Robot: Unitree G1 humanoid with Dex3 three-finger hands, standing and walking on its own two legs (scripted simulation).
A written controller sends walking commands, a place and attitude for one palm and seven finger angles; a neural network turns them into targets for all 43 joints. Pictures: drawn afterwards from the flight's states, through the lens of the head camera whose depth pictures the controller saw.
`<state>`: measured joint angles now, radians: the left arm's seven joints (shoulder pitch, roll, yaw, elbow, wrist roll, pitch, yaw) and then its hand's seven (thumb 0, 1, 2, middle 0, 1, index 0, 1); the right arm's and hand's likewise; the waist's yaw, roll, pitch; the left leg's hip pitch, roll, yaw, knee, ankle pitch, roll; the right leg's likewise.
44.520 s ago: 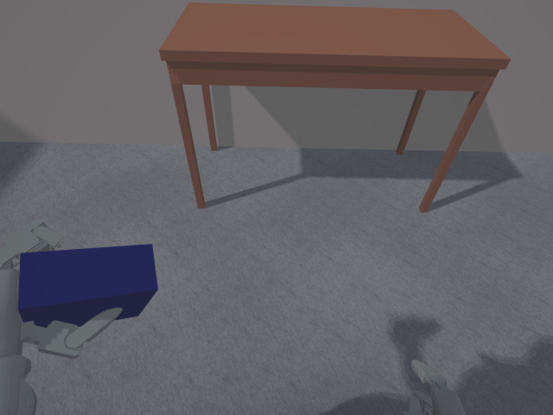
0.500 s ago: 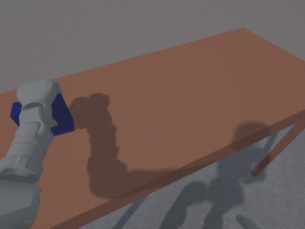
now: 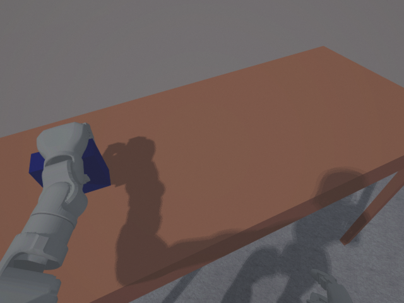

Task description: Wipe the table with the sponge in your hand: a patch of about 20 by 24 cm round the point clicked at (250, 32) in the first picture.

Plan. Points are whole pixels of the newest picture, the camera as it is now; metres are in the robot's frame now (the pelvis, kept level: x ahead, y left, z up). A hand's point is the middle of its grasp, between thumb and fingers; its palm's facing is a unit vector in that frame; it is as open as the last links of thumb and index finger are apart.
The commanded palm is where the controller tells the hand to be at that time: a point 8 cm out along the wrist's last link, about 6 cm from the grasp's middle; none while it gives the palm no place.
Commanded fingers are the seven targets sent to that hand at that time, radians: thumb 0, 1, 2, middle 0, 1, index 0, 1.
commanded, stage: wipe back along the middle lane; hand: left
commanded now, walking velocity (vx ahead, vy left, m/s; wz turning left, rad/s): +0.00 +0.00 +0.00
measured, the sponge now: (77, 176) +0.35 +0.32 +0.06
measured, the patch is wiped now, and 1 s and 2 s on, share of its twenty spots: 0.30 0.40 0.60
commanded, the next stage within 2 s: slide across to the third lane in 1.36 s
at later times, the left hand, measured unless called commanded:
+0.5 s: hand (80, 171) +0.33 +0.28 +0.10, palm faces +0.04 -0.02 -1.00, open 9.1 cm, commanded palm +0.29 +0.26 +0.13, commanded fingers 0.00 0.10 1.30 -1.20 -1.60 -1.20 -1.60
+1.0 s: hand (88, 189) +0.29 +0.24 +0.11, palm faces +0.11 -0.06 -0.99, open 9.1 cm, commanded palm +0.24 +0.22 +0.12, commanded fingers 0.00 0.10 1.30 -1.20 -1.60 -1.20 -1.60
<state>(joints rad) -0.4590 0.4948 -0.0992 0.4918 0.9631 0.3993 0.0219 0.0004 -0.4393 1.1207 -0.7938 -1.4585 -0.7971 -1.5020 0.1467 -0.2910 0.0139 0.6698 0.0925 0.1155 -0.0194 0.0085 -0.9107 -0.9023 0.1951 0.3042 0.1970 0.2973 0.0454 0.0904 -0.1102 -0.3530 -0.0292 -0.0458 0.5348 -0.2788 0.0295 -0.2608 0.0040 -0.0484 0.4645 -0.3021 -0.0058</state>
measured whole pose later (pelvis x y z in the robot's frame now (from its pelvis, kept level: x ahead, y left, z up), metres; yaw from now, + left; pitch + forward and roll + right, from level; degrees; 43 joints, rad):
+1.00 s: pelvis +0.00 -0.01 +0.00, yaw -1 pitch +2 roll +0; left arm -0.10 0.39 -0.19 0.01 0.97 0.62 0.04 0.04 -0.41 1.10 -0.73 -1.52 -0.78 -1.50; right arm 0.04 -0.27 0.05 0.62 0.11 0.11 0.01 0.01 -0.91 -0.90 0.19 0.30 0.20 0.30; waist 0.09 0.12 -0.12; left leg -0.29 -0.02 -0.03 0.56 -0.31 0.02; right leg -0.22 0.01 -0.03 0.53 -0.34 -0.02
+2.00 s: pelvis -0.04 -0.04 -0.01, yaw +0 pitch -2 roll +1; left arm -0.15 0.34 -0.32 0.00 0.96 0.65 0.05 0.03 -0.44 1.10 -0.75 -1.50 -0.84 -1.42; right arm 0.02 -0.25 0.06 0.66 0.10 0.05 0.00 0.01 -0.91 -0.90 0.19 0.30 0.20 0.30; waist 0.11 0.11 -0.10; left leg -0.27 -0.01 -0.05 0.57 -0.27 -0.02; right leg -0.23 0.02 -0.05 0.59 -0.34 -0.05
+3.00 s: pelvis -0.05 -0.06 -0.01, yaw -1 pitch +2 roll +1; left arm -0.54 0.33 -0.22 0.61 0.95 0.54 0.04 -0.01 -0.50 1.12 -0.83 -1.43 -0.89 -1.39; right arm 0.14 -0.28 0.04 0.72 0.10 0.09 -0.06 0.01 -0.91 -0.90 0.19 0.30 0.20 0.30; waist 0.04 0.09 -0.13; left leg -0.36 0.02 -0.05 0.56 -0.23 -0.02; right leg -0.33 0.06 -0.05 0.59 -0.30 -0.08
